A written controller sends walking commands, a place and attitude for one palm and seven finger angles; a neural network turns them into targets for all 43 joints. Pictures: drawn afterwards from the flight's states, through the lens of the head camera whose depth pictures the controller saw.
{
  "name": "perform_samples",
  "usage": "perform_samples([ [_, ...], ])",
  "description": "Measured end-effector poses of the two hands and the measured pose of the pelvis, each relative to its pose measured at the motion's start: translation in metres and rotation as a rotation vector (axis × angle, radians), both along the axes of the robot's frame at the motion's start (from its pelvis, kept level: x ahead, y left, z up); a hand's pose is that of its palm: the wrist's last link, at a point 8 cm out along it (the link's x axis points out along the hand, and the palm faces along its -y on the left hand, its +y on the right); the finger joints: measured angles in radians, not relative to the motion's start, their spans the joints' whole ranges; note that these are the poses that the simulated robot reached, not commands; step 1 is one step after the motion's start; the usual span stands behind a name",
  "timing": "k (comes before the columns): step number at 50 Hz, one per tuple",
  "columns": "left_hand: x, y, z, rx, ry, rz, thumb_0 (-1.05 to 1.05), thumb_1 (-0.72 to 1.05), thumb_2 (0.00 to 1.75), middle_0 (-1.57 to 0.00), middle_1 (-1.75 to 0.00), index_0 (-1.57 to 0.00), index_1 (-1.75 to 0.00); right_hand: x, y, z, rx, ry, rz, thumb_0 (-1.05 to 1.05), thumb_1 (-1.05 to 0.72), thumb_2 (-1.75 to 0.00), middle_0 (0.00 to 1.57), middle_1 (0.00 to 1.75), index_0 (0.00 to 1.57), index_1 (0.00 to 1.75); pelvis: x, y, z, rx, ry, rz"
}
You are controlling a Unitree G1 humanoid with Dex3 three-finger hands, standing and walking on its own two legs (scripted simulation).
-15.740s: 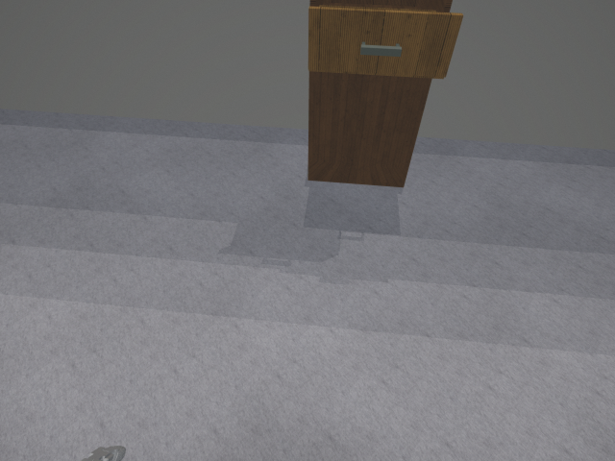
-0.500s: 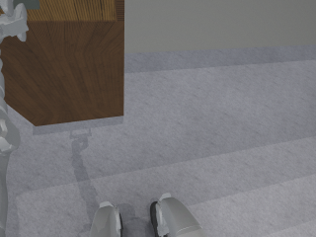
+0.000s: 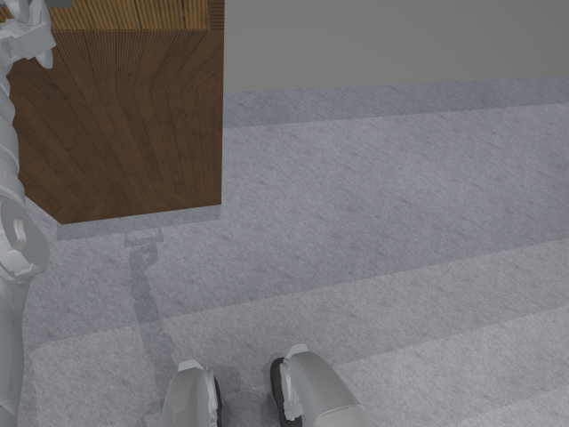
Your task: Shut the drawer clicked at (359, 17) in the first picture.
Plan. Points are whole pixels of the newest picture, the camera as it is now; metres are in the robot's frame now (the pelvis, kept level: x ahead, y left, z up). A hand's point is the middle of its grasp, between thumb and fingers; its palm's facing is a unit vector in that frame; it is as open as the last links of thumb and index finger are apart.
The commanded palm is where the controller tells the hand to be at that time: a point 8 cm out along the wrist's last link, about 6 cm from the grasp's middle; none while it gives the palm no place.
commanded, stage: pull the fist back off the drawer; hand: left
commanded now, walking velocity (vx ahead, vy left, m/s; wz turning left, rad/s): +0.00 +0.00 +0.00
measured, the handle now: out of the picture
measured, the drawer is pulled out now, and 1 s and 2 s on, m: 0.00 0.00 0.00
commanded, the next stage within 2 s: draw the hand back to the body in 0.28 s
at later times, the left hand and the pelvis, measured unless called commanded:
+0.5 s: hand (39, 45) +0.55 +0.19 +0.12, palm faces +0.07 -1.00 -0.02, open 3.3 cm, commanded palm +0.50 +0.23 +0.13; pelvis +0.05 -0.01 +0.03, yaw +0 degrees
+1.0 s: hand out of the picture +0.38 +0.21 +0.17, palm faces +0.17 -0.97 -0.19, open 3.3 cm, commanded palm +0.34 +0.25 +0.19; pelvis +0.05 -0.02 +0.07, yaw +2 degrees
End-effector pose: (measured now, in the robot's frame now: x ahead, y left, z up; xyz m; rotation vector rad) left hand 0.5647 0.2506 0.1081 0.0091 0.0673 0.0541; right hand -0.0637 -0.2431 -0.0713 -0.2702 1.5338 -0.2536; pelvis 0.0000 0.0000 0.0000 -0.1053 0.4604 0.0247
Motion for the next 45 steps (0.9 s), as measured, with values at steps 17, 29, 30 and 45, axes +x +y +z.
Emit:
perform_samples([
  [17,-0.025,-0.005,0.002,0.005,-0.014,0.025,0.01,0.89,0.89,-1.4,-1.6,-1.4,-1.6,0.065,-0.012,0.005,0.036,-0.094,0.0,0.0,-0.91,-0.89,0.2,0.3,0.2,0.3,0.036,-0.004,0.023,0.032,-0.077,-0.02],
  [29,-0.064,-0.005,0.014,0.021,-0.048,0.012,0.01,0.9,0.9,-1.4,-1.6,-1.4,-1.6,0.134,-0.026,0.009,0.057,-0.256,0.011,0.0,-0.91,-0.89,0.2,0.29,0.2,0.3,0.055,-0.012,0.038,0.052,-0.136,-0.03],
  [30,-0.071,-0.003,0.016,0.022,-0.047,0.015,0.01,0.9,0.9,-1.4,-1.6,-1.4,-1.6,0.141,-0.026,0.011,0.061,-0.277,0.015,0.0,-0.91,-0.89,0.2,0.29,0.2,0.3,0.056,-0.013,0.04,0.054,-0.147,-0.029],
  [45,-0.175,0.007,0.056,0.015,-0.083,0.014,0.01,0.9,0.9,-1.4,-1.6,-1.4,-1.6,0.243,-0.021,0.04,0.093,-0.629,0.162,0.01,-0.91,-0.89,0.2,0.29,0.2,0.3,0.053,-0.02,0.058,0.08,-0.313,0.013],
])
